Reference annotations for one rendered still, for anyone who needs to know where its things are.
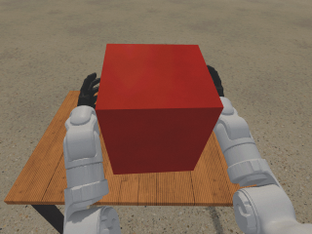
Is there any right robot forearm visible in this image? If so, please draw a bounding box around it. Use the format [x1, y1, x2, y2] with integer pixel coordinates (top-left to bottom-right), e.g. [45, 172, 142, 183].
[213, 97, 296, 218]

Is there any left robot forearm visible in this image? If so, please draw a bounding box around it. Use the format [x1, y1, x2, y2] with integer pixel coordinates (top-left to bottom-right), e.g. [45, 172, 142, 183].
[62, 105, 109, 234]

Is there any left robot hand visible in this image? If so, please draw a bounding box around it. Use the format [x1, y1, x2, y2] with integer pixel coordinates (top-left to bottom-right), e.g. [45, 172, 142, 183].
[77, 72, 100, 110]

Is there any right robot hand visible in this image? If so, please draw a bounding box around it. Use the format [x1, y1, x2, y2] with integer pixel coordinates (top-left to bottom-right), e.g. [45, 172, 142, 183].
[207, 65, 224, 97]

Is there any table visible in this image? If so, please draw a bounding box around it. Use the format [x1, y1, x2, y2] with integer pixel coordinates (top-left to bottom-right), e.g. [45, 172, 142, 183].
[4, 91, 256, 234]

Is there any left robot upper arm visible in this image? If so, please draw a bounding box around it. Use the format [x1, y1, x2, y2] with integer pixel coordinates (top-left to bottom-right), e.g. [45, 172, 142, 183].
[63, 206, 122, 234]

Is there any right robot upper arm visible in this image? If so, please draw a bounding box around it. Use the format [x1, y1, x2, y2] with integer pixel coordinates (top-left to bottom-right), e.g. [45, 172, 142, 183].
[232, 183, 312, 234]

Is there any carton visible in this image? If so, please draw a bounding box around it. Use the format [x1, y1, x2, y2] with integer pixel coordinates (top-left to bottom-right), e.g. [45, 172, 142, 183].
[95, 43, 224, 175]

